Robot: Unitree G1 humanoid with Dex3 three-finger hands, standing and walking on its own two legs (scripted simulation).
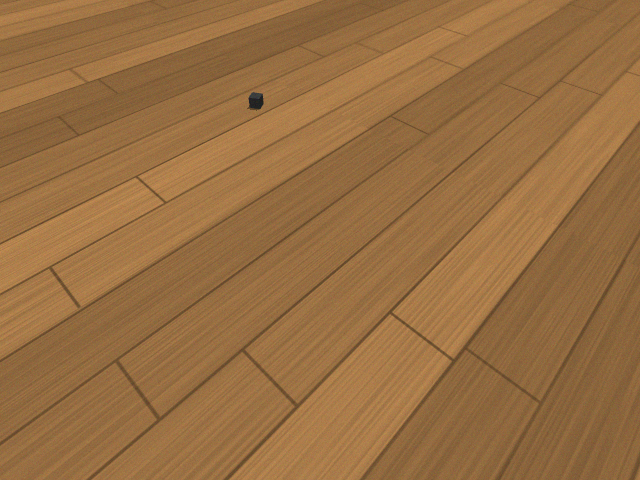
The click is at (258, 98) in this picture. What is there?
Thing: cube
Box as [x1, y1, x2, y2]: [249, 92, 263, 108]
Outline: 252,92 249,96 250,107 260,108 263,103 262,94
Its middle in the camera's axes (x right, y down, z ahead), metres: -0.37 -0.86 +2.37
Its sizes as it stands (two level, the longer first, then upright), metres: 0.066 0.066 0.066
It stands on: the floor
